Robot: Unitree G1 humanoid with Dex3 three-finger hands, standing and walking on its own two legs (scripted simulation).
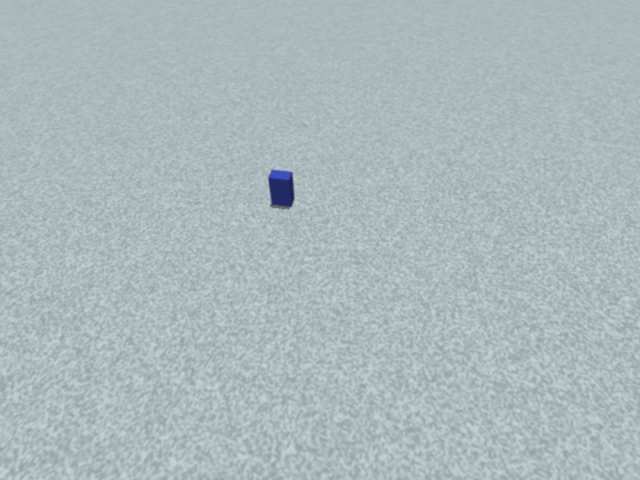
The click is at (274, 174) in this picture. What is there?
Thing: carton on end
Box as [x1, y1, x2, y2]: [268, 170, 293, 206]
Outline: 271,170 268,178 272,204 291,206 293,200 291,172
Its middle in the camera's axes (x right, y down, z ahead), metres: -0.18 -0.24 +1.80
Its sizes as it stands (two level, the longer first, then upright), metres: 0.096 0.059 0.161
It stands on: the floor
